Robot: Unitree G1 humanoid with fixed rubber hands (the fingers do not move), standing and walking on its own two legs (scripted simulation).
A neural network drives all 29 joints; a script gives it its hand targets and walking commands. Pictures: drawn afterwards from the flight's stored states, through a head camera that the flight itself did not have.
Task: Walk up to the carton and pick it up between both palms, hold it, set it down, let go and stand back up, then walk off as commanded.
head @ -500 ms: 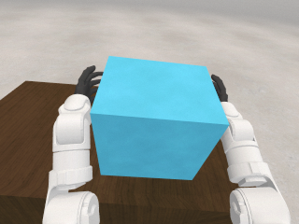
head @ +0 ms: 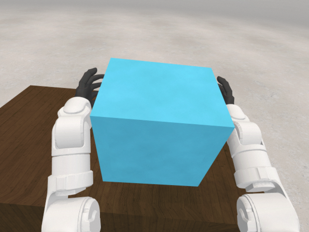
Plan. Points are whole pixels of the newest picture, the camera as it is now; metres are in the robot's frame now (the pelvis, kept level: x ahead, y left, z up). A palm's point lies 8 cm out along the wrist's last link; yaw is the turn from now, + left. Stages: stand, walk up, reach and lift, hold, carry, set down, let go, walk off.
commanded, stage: hold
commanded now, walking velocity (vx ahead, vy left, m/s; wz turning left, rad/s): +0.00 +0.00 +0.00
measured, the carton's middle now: (156, 125) +0.34 +0.00 +0.18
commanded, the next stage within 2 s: none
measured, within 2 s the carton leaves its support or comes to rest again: neither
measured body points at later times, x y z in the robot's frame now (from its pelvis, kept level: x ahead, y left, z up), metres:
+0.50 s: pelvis +0.00 +0.00 +0.00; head -0.06 +0.02 +0.45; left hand +0.36 +0.16 +0.24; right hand +0.37 -0.18 +0.23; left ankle +0.00 +0.14 -0.75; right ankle +0.02 -0.12 -0.75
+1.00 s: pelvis +0.00 +0.00 +0.00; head -0.07 +0.02 +0.45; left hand +0.36 +0.17 +0.25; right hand +0.38 -0.17 +0.23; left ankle +0.00 +0.14 -0.75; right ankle +0.02 -0.12 -0.75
